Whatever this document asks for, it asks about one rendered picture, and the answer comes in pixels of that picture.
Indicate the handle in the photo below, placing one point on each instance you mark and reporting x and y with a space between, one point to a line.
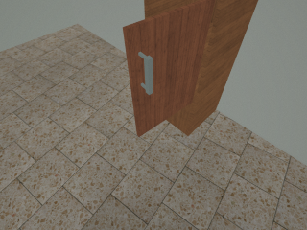
149 73

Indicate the cupboard door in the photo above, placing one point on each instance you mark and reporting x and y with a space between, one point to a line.
175 40

